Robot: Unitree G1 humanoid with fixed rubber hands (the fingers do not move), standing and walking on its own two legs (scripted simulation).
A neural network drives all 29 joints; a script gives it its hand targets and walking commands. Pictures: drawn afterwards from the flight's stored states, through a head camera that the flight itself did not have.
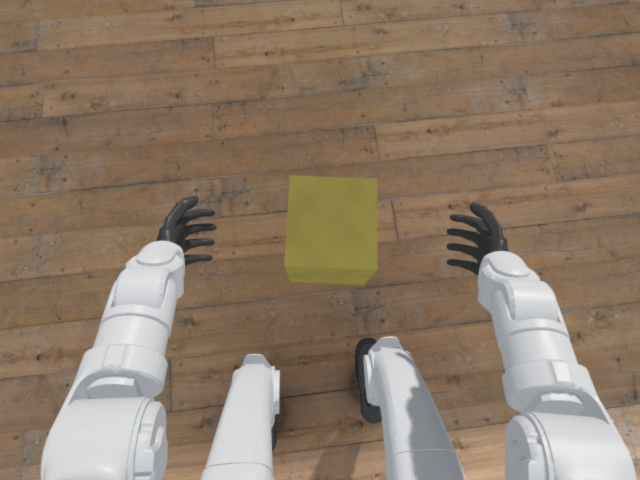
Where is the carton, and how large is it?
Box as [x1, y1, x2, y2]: [284, 175, 376, 285]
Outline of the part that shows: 290,175 284,266 290,281 305,283 362,285 376,270 376,179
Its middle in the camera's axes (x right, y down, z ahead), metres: +0.02 +0.00 +0.98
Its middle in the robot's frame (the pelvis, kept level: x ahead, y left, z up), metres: +0.52 -0.04 -0.55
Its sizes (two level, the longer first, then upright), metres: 0.210 0.200 0.250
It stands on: the floor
